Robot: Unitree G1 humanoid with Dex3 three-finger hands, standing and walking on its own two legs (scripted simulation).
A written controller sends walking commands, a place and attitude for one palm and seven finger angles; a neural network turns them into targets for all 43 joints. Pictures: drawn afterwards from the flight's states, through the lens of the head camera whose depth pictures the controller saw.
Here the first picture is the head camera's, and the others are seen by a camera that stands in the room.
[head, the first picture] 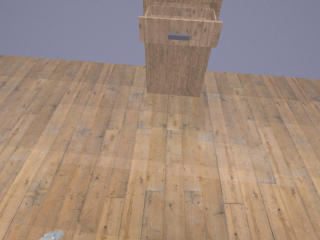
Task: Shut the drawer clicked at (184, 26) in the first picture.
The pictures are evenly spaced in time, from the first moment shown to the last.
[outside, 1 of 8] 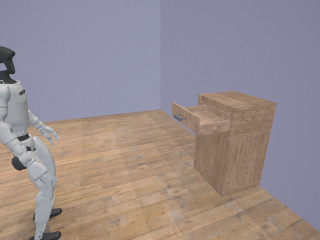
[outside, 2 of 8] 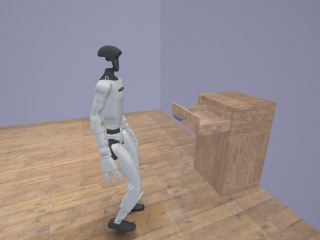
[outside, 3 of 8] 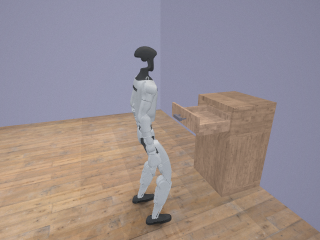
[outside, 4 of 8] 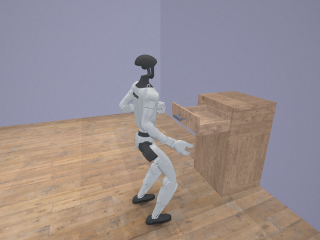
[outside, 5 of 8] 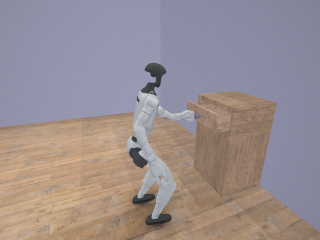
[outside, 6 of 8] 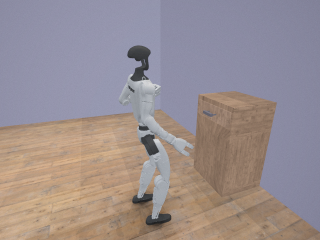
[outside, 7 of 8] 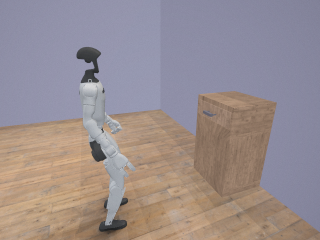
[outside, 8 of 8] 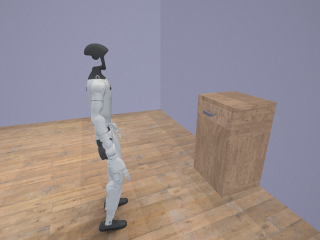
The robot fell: no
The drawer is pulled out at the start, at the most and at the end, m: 0.30 0.30 0.00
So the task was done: yes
